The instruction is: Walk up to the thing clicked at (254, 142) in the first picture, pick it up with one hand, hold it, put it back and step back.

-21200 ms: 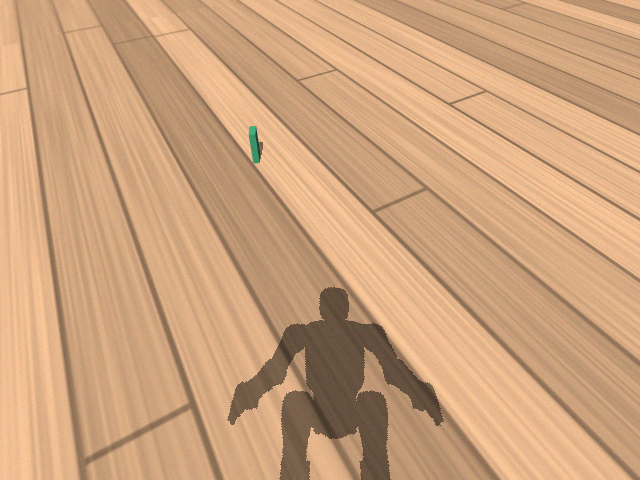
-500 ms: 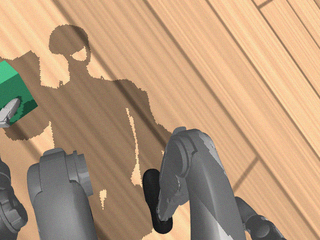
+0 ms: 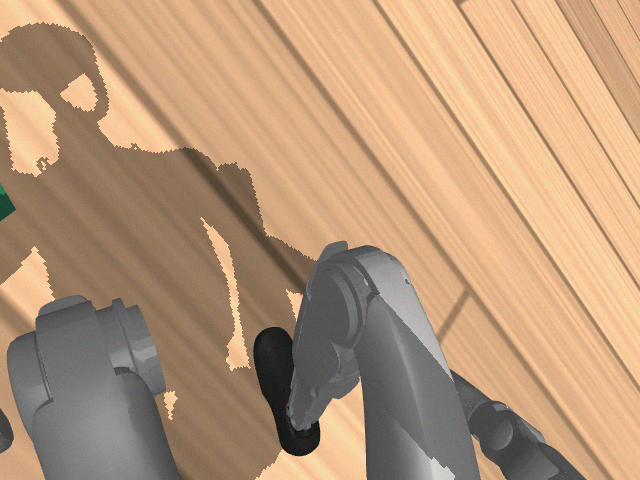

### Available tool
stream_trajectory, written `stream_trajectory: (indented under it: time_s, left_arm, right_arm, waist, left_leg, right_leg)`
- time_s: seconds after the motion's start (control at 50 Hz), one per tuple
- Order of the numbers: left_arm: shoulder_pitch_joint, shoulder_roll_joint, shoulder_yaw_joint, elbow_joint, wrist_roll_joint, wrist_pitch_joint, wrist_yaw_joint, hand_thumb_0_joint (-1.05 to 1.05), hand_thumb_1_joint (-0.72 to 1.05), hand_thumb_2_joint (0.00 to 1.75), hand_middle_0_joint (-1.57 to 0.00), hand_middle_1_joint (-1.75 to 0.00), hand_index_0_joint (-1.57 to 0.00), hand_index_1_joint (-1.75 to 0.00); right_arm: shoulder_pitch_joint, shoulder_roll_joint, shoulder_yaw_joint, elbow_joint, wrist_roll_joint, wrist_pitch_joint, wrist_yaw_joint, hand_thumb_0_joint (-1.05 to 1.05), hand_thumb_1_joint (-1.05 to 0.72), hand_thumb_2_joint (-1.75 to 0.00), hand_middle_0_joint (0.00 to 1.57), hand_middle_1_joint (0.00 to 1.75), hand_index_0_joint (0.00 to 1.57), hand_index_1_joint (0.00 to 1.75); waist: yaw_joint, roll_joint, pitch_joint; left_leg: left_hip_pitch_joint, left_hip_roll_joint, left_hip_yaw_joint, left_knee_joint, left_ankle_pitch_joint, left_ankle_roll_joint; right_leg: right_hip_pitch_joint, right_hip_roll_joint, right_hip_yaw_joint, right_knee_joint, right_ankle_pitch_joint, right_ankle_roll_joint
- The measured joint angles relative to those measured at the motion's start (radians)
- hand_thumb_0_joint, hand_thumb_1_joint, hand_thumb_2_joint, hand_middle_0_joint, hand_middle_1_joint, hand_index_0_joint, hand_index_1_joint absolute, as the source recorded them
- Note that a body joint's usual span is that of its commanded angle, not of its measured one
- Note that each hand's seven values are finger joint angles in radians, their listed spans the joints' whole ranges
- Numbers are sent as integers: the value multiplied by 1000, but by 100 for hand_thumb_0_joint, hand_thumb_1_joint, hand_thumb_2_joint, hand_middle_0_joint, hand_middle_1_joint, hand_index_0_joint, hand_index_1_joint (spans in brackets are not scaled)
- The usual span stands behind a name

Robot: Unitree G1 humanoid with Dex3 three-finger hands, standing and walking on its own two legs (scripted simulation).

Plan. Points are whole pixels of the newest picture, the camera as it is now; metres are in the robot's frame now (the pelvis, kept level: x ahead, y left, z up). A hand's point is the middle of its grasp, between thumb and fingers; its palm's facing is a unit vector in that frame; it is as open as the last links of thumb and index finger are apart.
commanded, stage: lower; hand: left
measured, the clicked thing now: out of the picture +0.44 +0.30 -0.17
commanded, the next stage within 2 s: loosen in 0.50 s
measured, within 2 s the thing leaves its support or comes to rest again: rests again in 1.90 s
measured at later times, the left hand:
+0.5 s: hand out of the picture +0.44 +0.32 -0.17, palm faces +0.49 -0.87 +0.01, open 8.2 cm
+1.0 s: hand out of the picture +0.44 +0.32 -0.18, palm faces +0.49 -0.87 +0.01, open 7.8 cm
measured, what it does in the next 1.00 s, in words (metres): stands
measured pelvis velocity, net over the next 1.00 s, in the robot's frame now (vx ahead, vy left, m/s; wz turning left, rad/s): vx -0.01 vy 0.01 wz -0.04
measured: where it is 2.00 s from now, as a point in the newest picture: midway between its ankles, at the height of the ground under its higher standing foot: (221, 449)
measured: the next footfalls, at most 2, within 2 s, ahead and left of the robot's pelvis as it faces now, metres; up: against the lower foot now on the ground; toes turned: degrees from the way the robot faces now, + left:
none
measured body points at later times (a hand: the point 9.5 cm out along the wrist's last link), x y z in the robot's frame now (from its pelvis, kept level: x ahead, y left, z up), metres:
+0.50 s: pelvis +0.00 +0.01 +0.00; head +0.24 +0.19 +0.33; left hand +0.41 +0.37 -0.17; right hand +0.16 -0.25 -0.04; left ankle +0.08 +0.12 -0.26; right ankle +0.13 -0.11 -0.26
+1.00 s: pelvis -0.01 +0.01 +0.00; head +0.24 +0.19 +0.32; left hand +0.41 +0.37 -0.18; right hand +0.16 -0.24 -0.04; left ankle +0.08 +0.12 -0.26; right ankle +0.13 -0.11 -0.26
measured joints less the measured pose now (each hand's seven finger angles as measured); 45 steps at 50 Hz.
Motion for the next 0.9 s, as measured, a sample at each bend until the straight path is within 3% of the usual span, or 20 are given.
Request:
stream_trajectory:
  time_s: [0.2, 0.64, 0.9]
  left_arm:
    - [-12, 57, -1, 47, -4, -25, 2, 0, -38, 108, -99, -128, -98, -128]
    - [-3, 97, -1, 67, -4, -50, 14, 0, -36, 104, -99, -125, -99, -125]
    - [-2, 104, 6, 66, -4, -58, 23, 0, -20, 80, -102, -102, -102, -102]
  right_arm:
    - [-14, -9, 42, -19, -15, -2, -4, 0, -92, -91, 21, 30, 21, 30]
    - [-58, -15, 83, -48, -38, 0, -11, 0, -91, -91, 21, 30, 21, 30]
    - [-64, -14, 99, -55, -43, 3, -11, 0, -92, -90, 21, 30, 21, 30]
  waist:
    - [-7, -24, 25]
    - [-10, -53, 50]
    - [-9, -64, 62]
  left_leg:
    - [3, 3, -24, 15, 0, 2]
    - [18, 6, -52, 29, -14, 10]
    - [30, 7, -62, 31, -18, 5]
  right_leg:
    - [9, 11, -17, -4, 13, 8]
    - [36, 27, -36, -18, 14, 23]
    - [46, 30, -42, -20, 16, 22]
